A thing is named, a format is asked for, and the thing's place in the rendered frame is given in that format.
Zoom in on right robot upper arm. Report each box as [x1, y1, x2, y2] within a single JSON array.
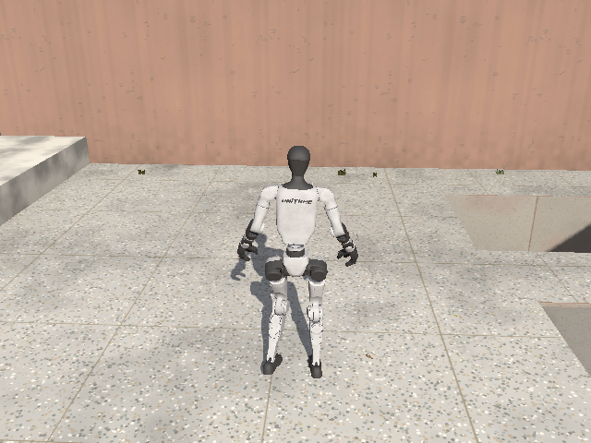
[[317, 186, 345, 237]]

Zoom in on left robot shin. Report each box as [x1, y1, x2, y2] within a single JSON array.
[[267, 298, 286, 363]]

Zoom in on robot left forearm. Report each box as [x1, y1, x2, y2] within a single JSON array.
[[240, 219, 259, 248]]

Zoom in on left robot hand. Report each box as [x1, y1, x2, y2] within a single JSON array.
[[237, 243, 258, 261]]

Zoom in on right robot hand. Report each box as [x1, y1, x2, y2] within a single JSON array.
[[337, 246, 358, 267]]

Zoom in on left robot upper arm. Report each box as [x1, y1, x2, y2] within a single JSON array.
[[250, 185, 278, 233]]

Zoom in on robot shin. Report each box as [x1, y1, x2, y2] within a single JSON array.
[[267, 298, 286, 363], [309, 305, 323, 366]]

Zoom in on right robot shin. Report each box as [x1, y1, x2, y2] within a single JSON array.
[[309, 305, 323, 366]]

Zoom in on robot right forearm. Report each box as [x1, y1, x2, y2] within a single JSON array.
[[336, 223, 355, 253]]

